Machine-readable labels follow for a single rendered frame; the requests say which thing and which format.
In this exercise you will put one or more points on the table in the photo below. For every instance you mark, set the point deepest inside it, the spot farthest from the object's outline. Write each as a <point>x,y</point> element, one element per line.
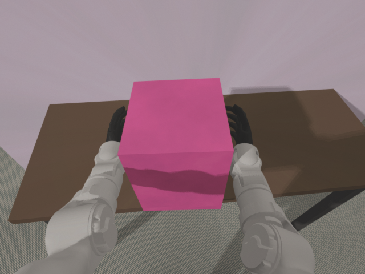
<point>308,141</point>

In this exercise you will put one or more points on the robot right forearm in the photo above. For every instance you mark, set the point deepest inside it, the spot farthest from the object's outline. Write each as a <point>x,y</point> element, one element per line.
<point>253,194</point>

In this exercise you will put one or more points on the right robot hand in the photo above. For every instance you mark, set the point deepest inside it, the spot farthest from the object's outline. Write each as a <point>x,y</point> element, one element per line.
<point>242,132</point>

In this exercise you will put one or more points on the left robot upper arm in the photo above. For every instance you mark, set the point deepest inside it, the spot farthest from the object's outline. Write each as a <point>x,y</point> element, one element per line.
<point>77,239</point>

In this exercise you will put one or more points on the left robot hand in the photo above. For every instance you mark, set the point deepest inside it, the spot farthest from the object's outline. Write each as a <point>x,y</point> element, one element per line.
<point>116,125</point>

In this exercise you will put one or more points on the carton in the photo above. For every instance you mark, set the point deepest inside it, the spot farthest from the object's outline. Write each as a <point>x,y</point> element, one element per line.
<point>176,147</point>

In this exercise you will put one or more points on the right robot upper arm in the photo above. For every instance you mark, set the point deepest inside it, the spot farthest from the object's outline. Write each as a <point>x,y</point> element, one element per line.
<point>270,249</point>

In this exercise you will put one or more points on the robot left forearm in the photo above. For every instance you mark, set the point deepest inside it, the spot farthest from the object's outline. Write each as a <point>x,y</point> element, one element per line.
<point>104,182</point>

